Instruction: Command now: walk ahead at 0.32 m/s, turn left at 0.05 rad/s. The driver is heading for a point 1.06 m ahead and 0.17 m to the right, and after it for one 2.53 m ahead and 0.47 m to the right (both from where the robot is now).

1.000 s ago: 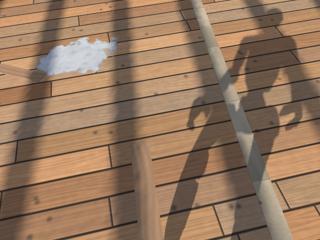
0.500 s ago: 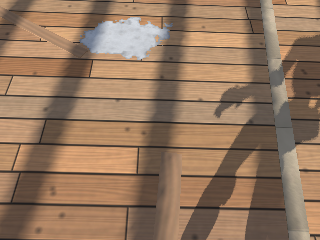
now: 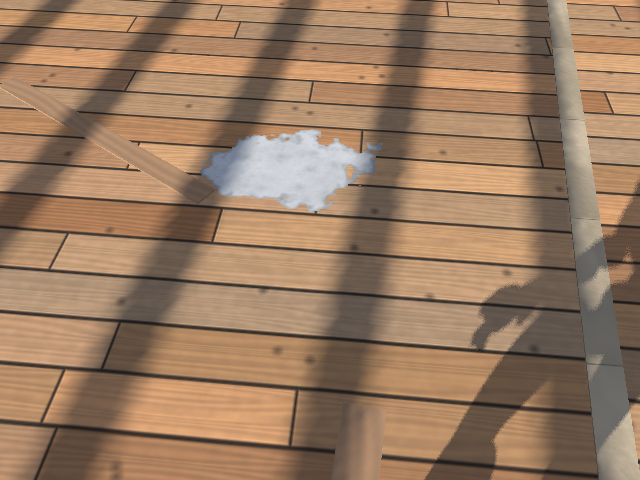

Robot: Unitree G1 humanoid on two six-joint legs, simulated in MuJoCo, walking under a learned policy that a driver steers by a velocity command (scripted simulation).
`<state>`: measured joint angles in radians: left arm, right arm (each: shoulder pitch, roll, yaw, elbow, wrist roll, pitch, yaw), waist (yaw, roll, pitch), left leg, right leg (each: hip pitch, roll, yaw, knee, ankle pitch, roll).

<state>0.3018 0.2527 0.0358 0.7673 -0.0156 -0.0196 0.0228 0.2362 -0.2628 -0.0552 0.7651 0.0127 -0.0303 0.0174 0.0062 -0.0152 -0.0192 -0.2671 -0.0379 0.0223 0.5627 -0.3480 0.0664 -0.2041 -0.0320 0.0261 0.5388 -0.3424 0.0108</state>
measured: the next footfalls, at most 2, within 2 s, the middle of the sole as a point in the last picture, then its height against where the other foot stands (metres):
right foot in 0.46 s outside the picture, level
left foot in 1.00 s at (292, 418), level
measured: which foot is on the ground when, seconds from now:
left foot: down 0.00-0.48, up 0.50-0.98, down 1.00-1.00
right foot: down 0.00-0.02, up 0.04-0.44, down 0.46-1.00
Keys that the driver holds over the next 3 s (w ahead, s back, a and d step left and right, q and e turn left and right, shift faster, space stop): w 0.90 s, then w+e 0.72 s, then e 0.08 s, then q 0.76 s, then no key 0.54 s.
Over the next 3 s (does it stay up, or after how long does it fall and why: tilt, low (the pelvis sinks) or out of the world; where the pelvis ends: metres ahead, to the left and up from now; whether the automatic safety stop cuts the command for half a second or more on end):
stays up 1.06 -0.18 0.00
